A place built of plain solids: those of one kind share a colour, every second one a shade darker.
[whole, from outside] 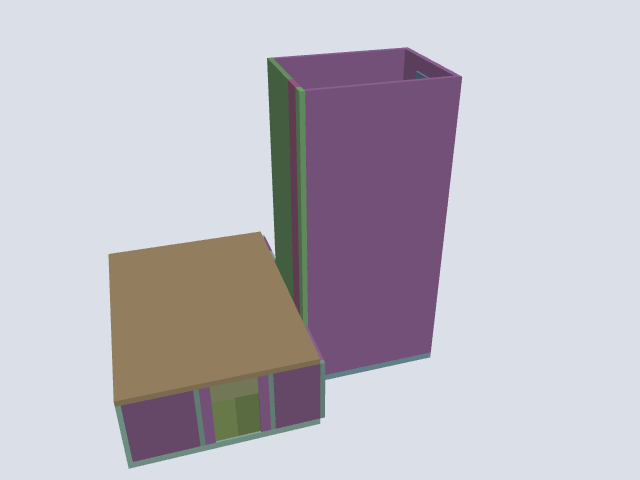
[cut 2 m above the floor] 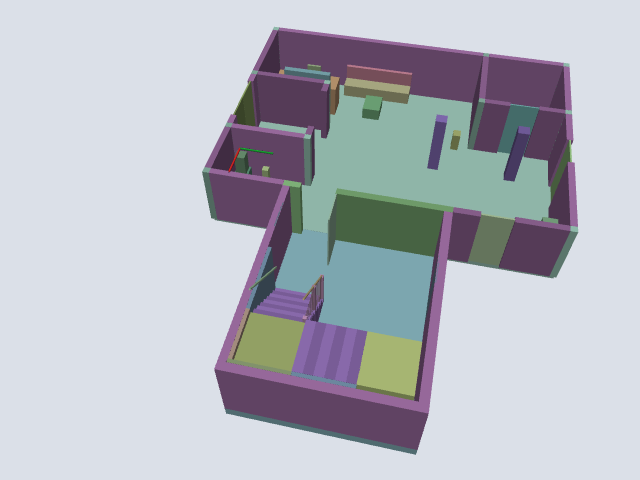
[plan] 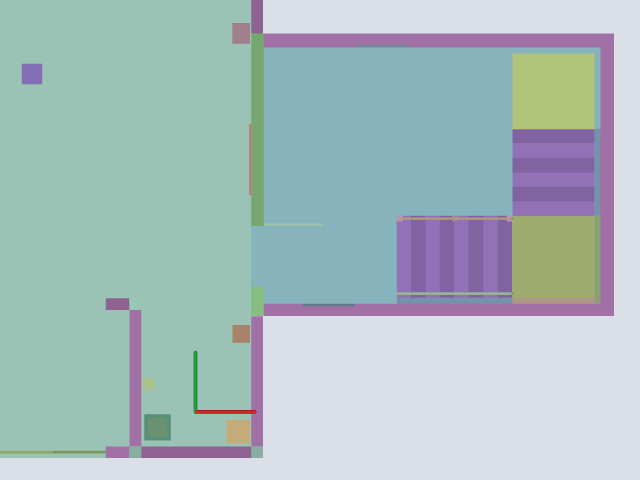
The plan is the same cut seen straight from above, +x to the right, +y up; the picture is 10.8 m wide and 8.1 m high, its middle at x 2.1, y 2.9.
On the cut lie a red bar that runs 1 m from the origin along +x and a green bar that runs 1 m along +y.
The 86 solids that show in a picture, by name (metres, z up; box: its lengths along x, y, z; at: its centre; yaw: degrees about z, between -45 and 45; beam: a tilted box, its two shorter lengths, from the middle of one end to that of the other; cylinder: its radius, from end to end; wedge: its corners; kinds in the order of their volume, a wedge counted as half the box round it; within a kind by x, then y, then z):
{
 "wall_1": {"box": [0.2, 7.35, 2.9], "at": [-6.56, 3.09, 1.45]},
 "wall_2": {"box": [0.2, 2.5, 2.9], "at": [-6.56, 8.22, 1.45]},
 "wall_3": {"box": [2.4, 0.2, 2.9], "at": [-5.26, 6.87, 1.45]},
 "wall_4": {"box": [2.4, 0.2, 2.9], "at": [-5.26, 9.57, 1.45]},
 "wall_5": {"box": [2.54, 0.2, 2.9], "at": [-5.19, -0.68, 1.45]},
 "wall_6": {"box": [0.2, 0.8, 2.9], "at": [-3.96, 7.37, 1.45]},
 "wall_7": {"box": [0.2, 0.8, 2.9], "at": [-3.96, 9.07, 1.45]},
 "wall_8": {"box": [0.2, 2.3, 2.9], "at": [-3.82, 0.57, 1.45]},
 "wall_9": {"box": [0.4, 0.2, 2.9], "at": [-3.52, -0.68, 1.45]},
 "wall_10": {"box": [0.4, 0.2, 2.9], "at": [-3.52, 1.82, 1.45]},
 "wall_11": {"box": [1.26, 0.2, 2.9], "at": [-3.23, 9.57, 1.45]},
 "wall_12": {"box": [0.4, 0.2, 2.9], "at": [-1.32, -0.68, 1.45]},
 "wall_13": {"box": [0.4, 0.2, 2.9], "at": [-1.32, 1.82, 1.45]},
 "wall_14": {"box": [0.2, 2.3, 2.9], "at": [-1.02, 0.57, 1.45]},
 "wall_15": {"box": [2.54, 0.2, 2.9], "at": [-0.33, 9.57, 1.45]},
 "wall_16": {"box": [1.86, 0.2, 2.9], "at": [0.01, -0.68, 1.45]},
 "wall_17": {"box": [0.2, 2.2, 2.9], "at": [1.04, 0.52, 1.45]},
 "wall_18": {"box": [0.2, 0.75, 2.9], "at": [1.04, 6.76, 1.45]},
 "wall_19": {"box": [0.2, 1.43, 2.9], "at": [1.04, 8.75, 1.45]},
 "wall_20": {"box": [5.68, 0.21, 12.85], "at": [3.99, 1.72, 6.42]},
 "wall_21": {"box": [5.68, 0.24, 12.85], "at": [3.99, 6.27, 6.42]},
 "wall_22": {"box": [0.23, 4.77, 12.85], "at": [6.95, 4.0, 6.42]},
 "lobby_floor_slab_1": {"box": [7.6, 10.45, 0.3], "at": [-2.86, 4.44, -0.15]},
 "lobby_ceiling_slab_1": {"box": [7.6, 10.45, 0.25], "at": [-2.86, 4.44, 3.02]},
 "wall_cheek_1": {"box": [0.21, 0.5, 12.85], "at": [1.04, 1.86, 6.42]},
 "wall_cheek_2": {"box": [0.21, 3.25, 12.85], "at": [1.04, 4.76, 6.42]},
 "landing_slab_1": {"box": [1.4, 1.39, 1.85], "at": [6.04, 2.62, 0.92]},
 "landing_slab_2": {"box": [1.39, 1.28, 3.29], "at": [6.04, 5.41, 1.65]},
 "floor_slab_1": {"box": [6.12, 4.77, 0.3], "at": [4.0, 4.0, -0.15]},
 "tread_slab_1": {"box": [0.25, 1.39, 0.2], "at": [3.52, 2.62, 0.1]},
 "tread_slab_2": {"box": [0.26, 1.39, 0.41], "at": [3.76, 2.62, 0.21]},
 "tread_slab_3": {"box": [0.25, 1.39, 0.62], "at": [4.0, 2.62, 0.31]},
 "tread_slab_4": {"box": [0.25, 1.39, 0.82], "at": [4.25, 2.62, 0.41]},
 "tread_slab_5": {"box": [0.25, 1.39, 1.02], "at": [4.49, 2.62, 0.51]},
 "tread_slab_6": {"box": [0.25, 1.39, 1.23], "at": [4.73, 2.62, 0.62]},
 "tread_slab_7": {"box": [0.25, 1.39, 1.44], "at": [4.98, 2.62, 0.72]},
 "tread_slab_8": {"box": [0.25, 1.39, 1.64], "at": [5.22, 2.62, 0.82]},
 "tread_slab_9": {"box": [1.39, 0.26, 2.05], "at": [6.04, 3.43, 1.03]},
 "tread_slab_10": {"box": [1.39, 0.25, 2.26], "at": [6.04, 3.68, 1.13]},
 "tread_slab_11": {"box": [1.39, 0.25, 2.47], "at": [6.04, 3.92, 1.23]},
 "tread_slab_12": {"box": [1.39, 0.25, 2.67], "at": [6.04, 4.17, 1.34]},
 "tread_slab_13": {"box": [1.39, 0.25, 2.88], "at": [6.04, 4.41, 1.44]},
 "tread_slab_14": {"box": [1.39, 0.25, 3.08], "at": [6.04, 4.65, 1.54]},
 "wall_wall_1": {"box": [1.95, 0.1, 12.27], "at": [4.37, 1.88, 6.13]},
 "wall_wall_2": {"box": [0.1, 1.47, 12.27], "at": [6.78, 4.04, 6.13]},
 "wall_head_1": {"box": [0.21, 1.02, 10.77], "at": [1.04, 2.62, 7.46]},
 "wall_land_far_wall_1": {"box": [0.1, 1.49, 12.27], "at": [6.78, 2.57, 6.13]},
 "lobby_desk_body_1": {"box": [0.75, 2.2, 1.1], "at": [-5.04, 0.84, 0.55]},
 "wall_land_wall_1": {"box": [1.39, 0.1, 12.27], "at": [6.04, 1.88, 6.13]},
 "wallpost_1": {"box": [0.2, 0.2, 2.9], "at": [-6.56, -0.68, 1.45]},
 "wallpost_2": {"box": [0.2, 0.2, 2.9], "at": [-3.96, 6.87, 1.45]},
 "wallpost_3": {"box": [0.2, 0.2, 2.9], "at": [-3.82, -0.68, 1.45]},
 "wallpost_4": {"box": [0.2, 0.2, 2.9], "at": [-3.82, 1.82, 1.45]},
 "wallpost_5": {"box": [0.2, 0.2, 2.9], "at": [-1.02, -0.68, 1.45]},
 "wallpost_6": {"box": [0.2, 0.2, 2.9], "at": [-1.02, 1.82, 1.45]},
 "wallpost_7": {"box": [0.2, 0.2, 2.9], "at": [1.04, -0.68, 1.45]},
 "wallpost_8": {"box": [0.2, 0.2, 2.9], "at": [1.04, 9.57, 1.45]},
 "lobby_column_shaft_1": {"box": [0.35, 0.35, 2.9], "at": [-2.76, 5.7, 1.45]},
 "lobby_column_shaft_2": {"box": [0.35, 0.35, 2.9], "at": [-2.76, 8.21, 1.45]},
 "lobby_seats_seat_1": {"box": [0.6, 2.4, 0.45], "at": [-6.16, 3.23, 0.22]},
 "wall_head_lobby_entrance_1": {"box": [1.8, 0.2, 0.8], "at": [-2.42, -0.68, 2.5]},
 "lobby_planter_plant_1": {"box": [0.33, 0.33, 0.7], "at": [-0.64, -0.26, 0.85]},
 "lobby_planter_plant_2": {"box": [0.43, 0.43, 0.7], "at": [0.34, 9.14, 1.0]},
 "lobby_table_top_1": {"box": [0.8, 0.6, 0.42], "at": [-5.11, 3.23, 0.21]},
 "lobby_entrance_leaf_1": {"box": [0.9, 0.05, 2.1], "at": [-2.87, -0.68, 1.05]},
 "lobby_entrance_leaf_2": {"box": [0.9, 0.05, 2.1], "at": [-1.97, -0.68, 1.05]},
 "door_leaf_1": {"box": [0.89, 0.045, 2.05], "at": [2.25, 1.8, 1.03]},
 "door_leaf_2": {"box": [0.89, 0.045, 2.05], "at": [3.15, 6.17, 1.03]},
 "lobby_seats_back_1": {"box": [0.12, 2.4, 0.5], "at": [-6.4, 3.23, 0.7]},
 "lobby_bin_body_1": {"box": [0.4, 0.4, 0.75], "at": [0.72, -0.34, 0.37]},
 "lobby_lift_leaf_1": {"box": [0.06, 0.9, 2.1], "at": [1.04, 7.58, 1.05]},
 "lobby_desk_screen_1": {"box": [0.19, 1.64, 0.35], "at": [-5.04, 0.84, 1.27]},
 "lobby_back_door_leaf_1": {"box": [1.0, 0.05, 2.1], "at": [-2.1, 9.57, 1.05]},
 "lobby_planter_box_1": {"box": [0.45, 0.45, 0.5], "at": [-0.64, -0.26, 0.25]},
 "lobby_office_door_leaf_1": {"box": [0.05, 0.9, 2.1], "at": [-3.96, 8.22, 1.05]},
 "door_front_leaf_open_1": {"box": [1.0, 0.045, 2.06], "at": [1.65, 3.16, 1.03]},
 "lobby_left_box_1": {"box": [0.3, 0.35, 0.6], "at": [0.77, 6.39, 0.3]},
 "lobby_umbrella_stand_body_1": {"box": [0.3, 0.3, 0.55], "at": [0.77, 1.32, 0.27]},
 "lobby_wet_floor_sign_body_1": {"box": [0.3, 0.25, 0.62], "at": [-3.86, 6.31, 0.31]},
 "lobby_board_panel_1": {"box": [0.04, 1.2, 0.8], "at": [0.92, 4.25, 1.5]},
 "lobby_extinguisher_body_1": {"box": [0.2, 0.2, 0.6], "at": [-0.8, 0.47, 0.3]},
 "posts_1": {"box": [0.1, 0.1, 1.01], "at": [3.45, 3.26, 0.71]},
 "posts_2": {"box": [0.1, 0.1, 1.17], "at": [4.37, 3.26, 1.41]},
 "lobby_desk_chair_back_1": {"box": [0.08, 0.5, 0.47], "at": [-6.12, 0.84, 0.71]},
 "handrail_rail_1": {"beam": [0.045, 0.045], "from": [3.4, 2.0, 1.18], "to": [5.35, 2.0, 2.82]},
 "rail_top_1": {"beam": [0.043, 0.043], "from": [3.4, 3.26, 1.18], "to": [5.35, 3.26, 2.82]}
}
